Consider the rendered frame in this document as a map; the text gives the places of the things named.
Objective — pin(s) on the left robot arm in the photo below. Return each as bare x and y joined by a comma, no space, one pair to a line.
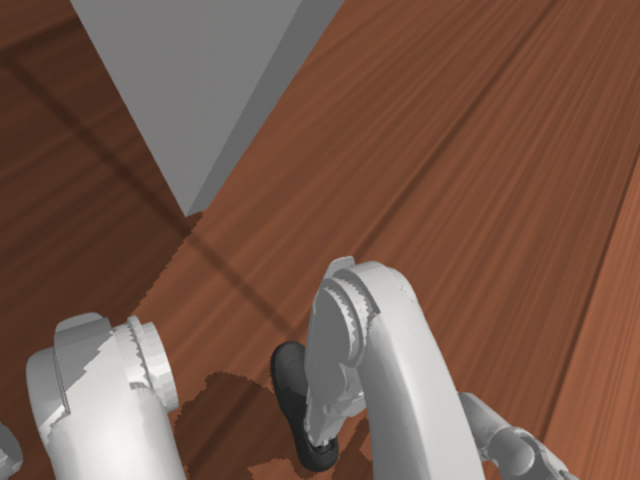
11,456

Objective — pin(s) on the right robot arm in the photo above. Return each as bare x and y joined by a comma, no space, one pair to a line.
520,456

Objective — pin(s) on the right robot foot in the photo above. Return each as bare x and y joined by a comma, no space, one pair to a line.
291,386

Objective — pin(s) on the right robot hand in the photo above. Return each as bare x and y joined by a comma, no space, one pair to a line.
483,421

